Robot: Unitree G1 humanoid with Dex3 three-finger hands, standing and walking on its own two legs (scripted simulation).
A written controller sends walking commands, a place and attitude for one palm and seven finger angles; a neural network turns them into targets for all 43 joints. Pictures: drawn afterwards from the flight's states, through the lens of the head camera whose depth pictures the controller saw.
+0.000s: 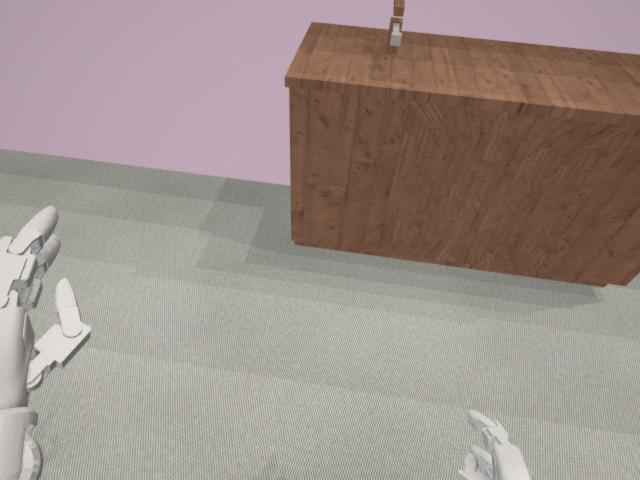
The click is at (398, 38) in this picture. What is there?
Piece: tap's lever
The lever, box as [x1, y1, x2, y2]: [390, 32, 401, 45]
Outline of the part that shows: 392,32 390,44 399,45 401,33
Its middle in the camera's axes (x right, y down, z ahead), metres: +0.21 -0.56 +1.09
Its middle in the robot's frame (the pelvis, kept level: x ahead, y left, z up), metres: +1.21 -0.13 +0.09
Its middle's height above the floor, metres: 0.87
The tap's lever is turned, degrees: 0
